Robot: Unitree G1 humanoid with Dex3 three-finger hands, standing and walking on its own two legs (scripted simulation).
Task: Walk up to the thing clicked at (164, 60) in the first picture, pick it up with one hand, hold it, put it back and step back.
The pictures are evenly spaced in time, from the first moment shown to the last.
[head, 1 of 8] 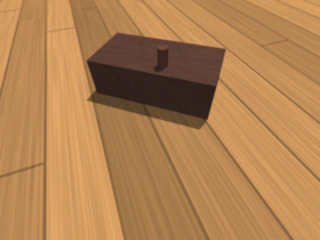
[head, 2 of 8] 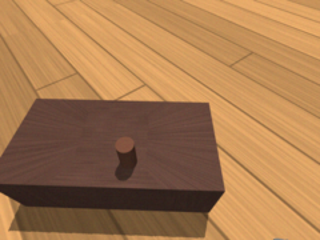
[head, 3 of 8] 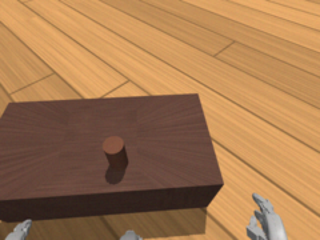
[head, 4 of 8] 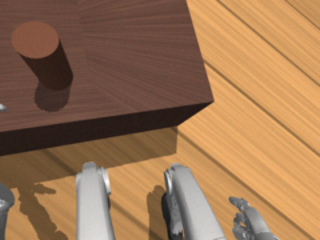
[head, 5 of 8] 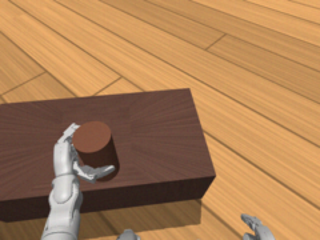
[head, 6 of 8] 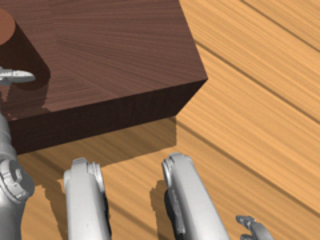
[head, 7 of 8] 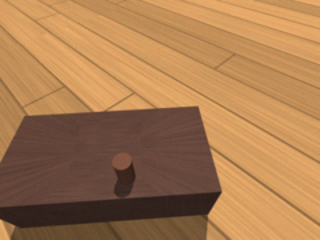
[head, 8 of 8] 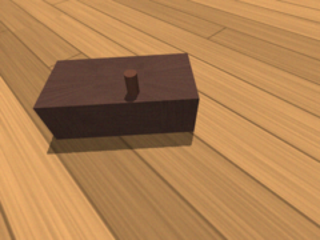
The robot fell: no
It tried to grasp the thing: yes
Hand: left
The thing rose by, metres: 0.33
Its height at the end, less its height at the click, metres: +0.00
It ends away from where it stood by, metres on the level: 0.03
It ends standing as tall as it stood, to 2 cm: yes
